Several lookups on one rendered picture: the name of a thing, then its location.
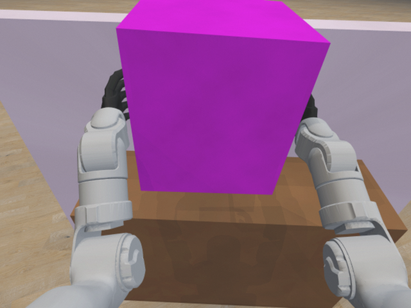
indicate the robot left forearm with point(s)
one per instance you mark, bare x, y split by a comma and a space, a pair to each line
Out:
102, 176

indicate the robot right forearm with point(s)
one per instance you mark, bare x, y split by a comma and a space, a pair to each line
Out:
345, 204

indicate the right robot hand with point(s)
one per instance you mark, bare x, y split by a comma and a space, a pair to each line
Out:
310, 110

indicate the right robot upper arm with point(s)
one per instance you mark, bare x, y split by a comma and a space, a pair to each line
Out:
367, 271

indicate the pedestal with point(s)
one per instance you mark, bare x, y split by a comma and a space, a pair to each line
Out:
238, 249

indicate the left robot hand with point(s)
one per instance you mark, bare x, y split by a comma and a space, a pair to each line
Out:
113, 96

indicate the left robot upper arm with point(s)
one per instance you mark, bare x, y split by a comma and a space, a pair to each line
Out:
104, 270

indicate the carton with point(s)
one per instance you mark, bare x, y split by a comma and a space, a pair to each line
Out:
216, 90

